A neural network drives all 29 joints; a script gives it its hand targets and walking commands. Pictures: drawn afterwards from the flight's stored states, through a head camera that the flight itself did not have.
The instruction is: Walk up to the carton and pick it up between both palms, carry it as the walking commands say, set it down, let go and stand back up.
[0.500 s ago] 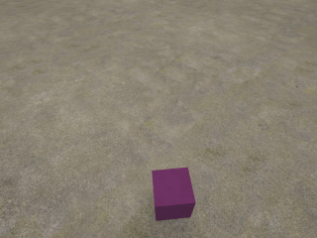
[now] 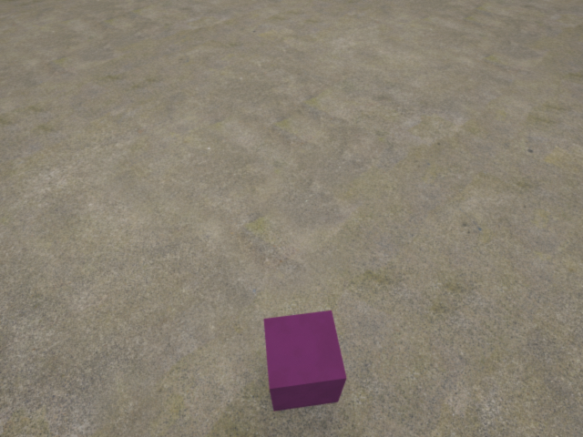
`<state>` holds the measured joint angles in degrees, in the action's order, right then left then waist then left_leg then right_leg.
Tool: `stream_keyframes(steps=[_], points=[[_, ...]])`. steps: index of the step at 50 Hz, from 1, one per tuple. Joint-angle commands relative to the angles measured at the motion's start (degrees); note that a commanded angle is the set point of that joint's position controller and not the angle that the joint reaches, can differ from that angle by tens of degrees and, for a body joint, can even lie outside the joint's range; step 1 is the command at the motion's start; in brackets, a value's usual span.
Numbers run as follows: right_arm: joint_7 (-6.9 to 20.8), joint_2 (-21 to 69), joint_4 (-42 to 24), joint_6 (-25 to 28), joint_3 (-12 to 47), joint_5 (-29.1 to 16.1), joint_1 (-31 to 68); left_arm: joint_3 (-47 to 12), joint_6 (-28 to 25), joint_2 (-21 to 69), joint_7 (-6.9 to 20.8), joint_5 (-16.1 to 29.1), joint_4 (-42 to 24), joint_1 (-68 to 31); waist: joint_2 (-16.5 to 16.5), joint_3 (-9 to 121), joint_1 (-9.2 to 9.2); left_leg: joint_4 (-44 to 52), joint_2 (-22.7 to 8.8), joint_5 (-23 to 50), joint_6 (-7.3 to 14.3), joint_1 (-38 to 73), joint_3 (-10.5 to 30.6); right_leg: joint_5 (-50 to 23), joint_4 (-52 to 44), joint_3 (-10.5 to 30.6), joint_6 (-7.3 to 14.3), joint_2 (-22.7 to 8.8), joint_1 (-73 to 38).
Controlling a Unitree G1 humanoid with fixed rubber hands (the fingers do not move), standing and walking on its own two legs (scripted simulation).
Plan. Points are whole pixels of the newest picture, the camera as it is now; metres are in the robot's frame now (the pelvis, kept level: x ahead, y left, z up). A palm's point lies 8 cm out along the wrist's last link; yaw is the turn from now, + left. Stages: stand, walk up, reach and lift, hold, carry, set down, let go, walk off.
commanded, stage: walk up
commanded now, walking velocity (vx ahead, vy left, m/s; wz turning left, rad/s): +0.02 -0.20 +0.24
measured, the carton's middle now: (302, 361) +0.44 -0.01 -0.65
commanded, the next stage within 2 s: none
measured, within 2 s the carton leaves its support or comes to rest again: neither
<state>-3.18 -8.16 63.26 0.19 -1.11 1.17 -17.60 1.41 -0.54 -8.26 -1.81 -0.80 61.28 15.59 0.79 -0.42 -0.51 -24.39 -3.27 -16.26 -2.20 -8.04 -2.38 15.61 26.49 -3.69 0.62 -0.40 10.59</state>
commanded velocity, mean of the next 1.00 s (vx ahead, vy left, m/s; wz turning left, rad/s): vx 0.00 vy -0.03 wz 0.07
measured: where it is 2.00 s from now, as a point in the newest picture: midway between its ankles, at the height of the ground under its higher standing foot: outside the picture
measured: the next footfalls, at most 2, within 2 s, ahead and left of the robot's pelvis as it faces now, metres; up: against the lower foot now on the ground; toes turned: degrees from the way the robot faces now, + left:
right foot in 0.24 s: +0.05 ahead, -0.21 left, +0.00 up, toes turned +8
left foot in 0.48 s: +0.02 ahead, +0.03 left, +0.00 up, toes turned +4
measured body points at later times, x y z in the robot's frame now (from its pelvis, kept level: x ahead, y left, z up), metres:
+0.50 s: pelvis -0.01 -0.07 -0.01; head -0.01 -0.06 +0.44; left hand -0.02 +0.17 -0.17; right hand +0.08 -0.31 -0.15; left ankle -0.02 +0.02 -0.74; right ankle +0.04 -0.22 -0.74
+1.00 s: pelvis -0.01 -0.09 +0.01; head +0.01 -0.10 +0.45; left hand -0.04 +0.13 -0.15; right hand +0.02 -0.30 -0.16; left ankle -0.02 +0.02 -0.74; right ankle +0.01 -0.21 -0.74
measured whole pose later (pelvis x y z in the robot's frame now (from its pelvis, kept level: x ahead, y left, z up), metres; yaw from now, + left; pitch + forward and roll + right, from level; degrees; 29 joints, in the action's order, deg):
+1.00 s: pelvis -0.01 -0.09 +0.01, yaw +5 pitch -1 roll +1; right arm -2.0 -8.2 64.2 -0.1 -1.2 0.3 -14.1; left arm 0.3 -0.8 -7.7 -2.2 -0.4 65.6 16.4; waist 1.1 -3.0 0.6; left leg -20.1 0.1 -11.5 1.1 -7.3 -5.1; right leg 11.7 22.4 -2.0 -0.5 -1.9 9.3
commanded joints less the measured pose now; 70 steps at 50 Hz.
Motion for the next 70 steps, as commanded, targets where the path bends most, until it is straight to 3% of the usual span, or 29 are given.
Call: stream_keyframes(steps=[1, 4, 5, 7, 9, 10, 11, 13, 14, 16, 18, 19, 23, 24, 26, 29, 32, 37, 40, 47, 50, 53, 56, 58, 59, 60, 63, 64, 70], points=[[-2.75, -14.97, 1.22, 0.15, -4.73, -0.50, -14.53, 2.27, 2.57, -6.57, 0.52, 0.21, -5.34, -1.05, 6.92, 0.10, -2.89, 3.86, -27.08, 49.01, 15.80, 8.43, 25.03, 13.61, 28.08, 5.44, -3.40, -1.90, 22.90], [-2.29, -10.31, -2.15, -0.12, -3.09, 1.00, -2.12, 1.74, 2.31, -5.16, 1.45, -0.19, -4.48, 0.16, 10.33, -3.97, -0.10, 5.26, -18.81, 29.25, 10.80, -4.65, 13.70, 8.93, 25.88, 7.56, -2.74, -4.80, 16.43], [-2.36, -10.50, -3.03, -0.31, -3.19, 1.05, -0.06, 1.01, 2.57, -4.44, 1.79, -0.37, -5.24, 1.62, 14.83, -2.17, 1.22, 5.41, -16.17, 23.70, 7.96, -5.76, 9.60, 6.84, 20.15, 5.93, -2.34, -4.94, 12.50], [-1.31, -10.70, -3.04, -0.84, -2.95, 1.57, -0.07, 1.27, 3.04, -4.99, 1.97, -0.34, -5.45, -0.88, 14.89, -4.80, 1.32, 5.77, -11.78, 16.68, 6.27, -12.13, 8.46, 5.19, 9.47, 0.68, -2.99, -1.54, 5.32], [0.35, -8.49, -4.66, -0.63, -1.76, 1.79, 2.56, 2.20, 1.72, -8.45, 0.82, -0.09, -3.76, 4.13, 5.28, -1.42, 3.88, -1.75, -4.20, 1.16, 3.79, -18.72, 3.73, -4.67, -1.35, -1.36, -2.75, -1.85, -6.82], [0.79, -5.35, -4.79, -0.55, -1.01, 1.52, 0.33, 3.11, 0.82, -12.09, 0.52, -0.54, -2.89, 7.86, -7.40, -0.24, 4.94, -12.08, 1.22, -6.84, 2.56, -22.84, 0.30, -1.28, -8.20, 6.89, -2.20, -10.75, -8.36], [0.95, -4.47, -7.64, -0.72, -0.62, 1.59, 0.03, 3.46, 0.84, -16.89, -0.15, -0.48, -3.86, 7.93, -17.77, 1.43, 3.76, -26.47, 2.37, -17.98, 1.32, -25.23, 0.01, -0.88, -14.65, 22.28, 2.66, -21.30, -3.72], [1.00, -7.69, -7.53, -1.51, -2.14, 1.18, -0.55, 3.17, 0.12, -17.88, -0.23, -0.82, -5.70, 2.22, -11.95, 3.27, 1.58, -37.28, 0.92, -18.13, 0.79, -25.78, 6.59, -8.81, -12.07, 22.87, 6.71, -25.11, -0.52], [1.11, -8.53, -6.69, -1.42, -2.45, 0.39, -0.20, 3.06, 0.19, -15.81, -0.42, -0.19, -5.21, 0.11, -9.33, 5.04, 0.98, -36.64, -0.30, -15.17, 0.80, -22.04, 7.11, -10.04, -10.19, 18.43, 7.92, -21.21, -0.30], [1.96, -7.09, -5.24, -1.10, -1.86, -0.12, -1.93, 2.16, 0.29, -12.44, -0.72, -0.15, -5.23, -4.42, -13.84, 4.77, -1.39, -34.36, 1.09, -10.74, -0.39, -16.31, 2.49, -12.37, -8.67, 6.51, 5.34, -14.81, 5.95], [2.12, -5.59, -4.48, -2.03, -1.25, -0.02, -1.18, 2.12, 0.60, -11.32, -0.46, -0.69, -3.82, -3.97, -10.47, 1.59, -1.68, -26.66, 1.49, -11.27, 0.45, -12.98, 0.69, -9.68, -9.81, 7.20, 5.87, -14.94, 9.05], [2.45, -5.65, -5.50, -1.74, -0.89, -0.17, -0.28, 2.00, 1.28, -11.70, -0.40, -0.75, -2.17, -3.19, -14.92, -0.12, -1.16, -22.40, 0.79, -11.05, 0.90, -11.81, 1.11, -10.46, -9.50, 5.89, 6.15, -13.65, 8.75], [0.99, -4.53, -2.22, -0.38, -0.02, -0.29, -4.51, 1.30, 1.45, -8.10, 0.47, 0.33, -0.11, -1.99, 0.24, -4.02, -2.00, 6.84, -0.48, 4.46, 1.64, -2.34, 2.41, -1.40, -6.37, 9.70, 3.82, -11.78, 8.52], [0.79, -9.59, -2.92, 0.26, -0.81, 0.11, -3.62, 0.28, 1.19, -5.80, 0.59, 0.37, -0.23, 1.20, 5.19, -1.75, -0.34, 10.12, -9.11, 8.97, 3.51, -0.19, 12.48, -1.71, 0.75, 4.04, 1.47, -6.16, 8.63], [1.39, -11.41, -3.57, 0.11, -1.60, -0.29, 0.60, -0.41, 1.95, -4.28, 0.20, 0.37, -1.16, 0.95, 14.92, -5.14, -0.28, 17.06, -13.28, -3.53, 7.27, -6.50, 16.45, 6.47, 5.22, 3.21, -0.11, -3.43, 9.71], [1.16, -8.98, -4.80, 1.00, -1.01, -0.50, 5.77, 0.24, 1.92, -6.99, 0.92, 0.12, 1.20, 2.20, 6.77, -5.19, 1.20, 15.24, -7.69, -0.59, 6.80, -6.08, 9.17, -0.74, 8.13, 2.02, -0.64, -3.00, 6.52], [0.71, -8.21, -3.09, 1.27, -0.87, -0.54, 5.74, -0.28, 0.62, -6.20, 0.49, 0.02, 2.67, 5.03, 7.69, -2.46, 1.19, 10.26, -7.24, 11.03, 7.23, -0.03, 6.27, -2.50, 0.39, 1.61, -0.99, -3.18, 4.22], [1.14, -5.92, -2.60, 0.65, -0.81, -0.53, 2.48, 0.16, -0.66, -6.01, -0.58, 0.15, 2.50, 6.08, -0.38, 0.54, 1.45, 6.05, -2.90, 10.41, 5.48, -2.34, 4.01, -19.47, -3.61, 5.16, 0.12, -7.81, -4.95], [0.86, -3.53, -1.56, 0.59, -0.33, -0.67, 2.23, 0.07, -0.02, -4.83, -0.41, 0.44, 3.09, 4.06, -5.78, -4.36, 1.05, 7.62, -2.77, 9.15, 4.14, -2.31, 3.24, -15.93, -5.41, 5.93, -0.05, -7.32, -0.18], [0.89, -3.93, -0.42, 0.14, -0.71, -0.70, 0.53, -0.40, -0.59, -4.65, -0.74, 0.47, 4.25, 6.26, -4.90, -3.28, 1.08, 7.34, -2.52, 9.39, 3.25, -0.02, 3.62, -15.84, -7.76, 8.29, 0.33, -7.52, 0.07], [0.92, -5.01, 0.08, 0.20, -1.01, -0.63, -0.56, 0.61, -0.74, -6.17, -0.67, -0.01, 3.20, 5.95, 1.62, 0.14, 1.14, 6.44, -1.85, 8.11, 3.15, -0.88, 2.27, -13.61, -7.09, 7.90, 0.80, -8.31, -3.47], [0.79, -2.53, 0.11, -0.30, -0.30, -0.46, -1.39, 0.72, -0.70, -4.83, -0.77, 0.11, 3.03, 4.44, -6.36, -2.48, 0.68, 6.13, -2.51, 8.64, 2.51, -0.37, 2.43, -15.51, -8.63, 9.02, 0.99, -8.18, 0.25], [0.99, -4.08, 1.59, -0.43, -0.64, -0.31, -4.46, 1.26, 0.05, -7.66, -0.50, -0.24, 1.93, 0.92, -4.76, -6.31, -0.34, 7.44, -1.82, 5.25, 2.30, -1.80, 2.25, -1.09, -11.05, 10.26, 1.43, -9.04, 4.77], [0.97, -4.45, 1.06, -0.39, -1.45, -0.10, -3.96, 1.20, -0.04, -7.59, -0.94, -0.25, 1.73, 4.32, 1.89, -5.02, -0.03, 3.80, -1.23, 6.03, 1.67, -3.35, 0.67, -5.23, -9.12, 12.18, 1.59, -10.89, 2.39], [1.20, -4.37, 0.96, -0.90, -1.62, 0.44, -2.14, 1.89, 0.38, -8.37, -1.40, -0.12, 1.45, 4.59, -0.02, -3.81, 0.62, 0.82, -0.04, 6.38, 0.87, -8.69, -0.46, -10.67, -7.32, 12.79, 2.52, -13.13, -1.50], [0.98, -1.88, 0.99, -0.51, -0.41, 0.02, -4.33, 1.86, 0.25, -7.28, -1.09, 0.02, 1.43, 3.04, -4.31, -2.34, -0.36, 1.94, -0.49, 5.56, 1.43, -4.74, 0.20, -12.14, -7.27, 11.91, 2.62, -12.33, 0.74], [1.36, -3.64, -0.04, 0.18, -0.40, -0.12, -3.36, 1.08, 0.79, -4.15, -0.51, -0.04, 1.33, 2.38, -2.85, -2.43, -0.07, 9.06, -4.11, 2.53, 3.14, -2.22, 5.34, -1.27, -5.98, 6.65, 0.34, -5.68, 4.71], [1.31, -5.47, -0.02, -0.48, -1.40, 0.25, -4.18, 1.07, 0.91, -5.62, -0.55, -0.17, 0.26, 3.23, -0.79, -1.90, -0.04, 7.01, -2.86, 0.35, 2.57, -3.84, 4.21, 1.25, -6.02, 7.13, 0.30, -7.11, 5.43], [1.03, -6.54, -0.19, 0.48, -0.84, -0.17, -4.30, 0.76, 0.80, -5.40, -0.25, -0.05, 1.01, 4.93, 4.91, -4.09, 0.90, 11.94, -5.82, 0.49, 4.59, -6.56, 7.21, -5.68, -2.38, 3.79, -0.98, -4.71, 1.52]])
